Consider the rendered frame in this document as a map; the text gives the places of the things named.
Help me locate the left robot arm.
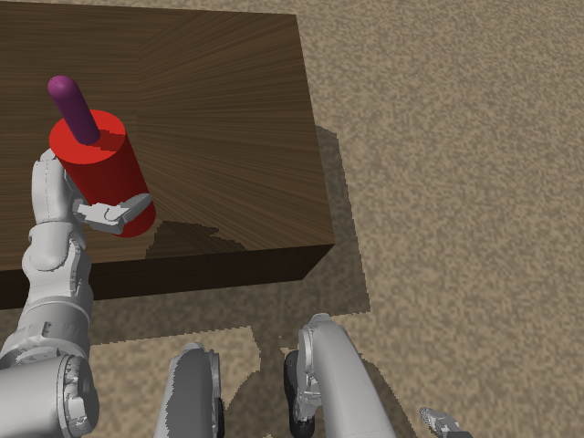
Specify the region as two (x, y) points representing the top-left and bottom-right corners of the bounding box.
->
(0, 221), (99, 438)

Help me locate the bottle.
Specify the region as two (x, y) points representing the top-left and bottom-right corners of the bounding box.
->
(47, 76), (156, 238)

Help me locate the right robot hand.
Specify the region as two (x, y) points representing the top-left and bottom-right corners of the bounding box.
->
(419, 407), (474, 438)

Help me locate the right robot foot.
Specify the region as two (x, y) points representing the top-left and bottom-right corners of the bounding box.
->
(284, 350), (315, 438)

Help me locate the left robot hand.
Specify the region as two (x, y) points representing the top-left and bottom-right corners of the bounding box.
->
(32, 148), (151, 235)

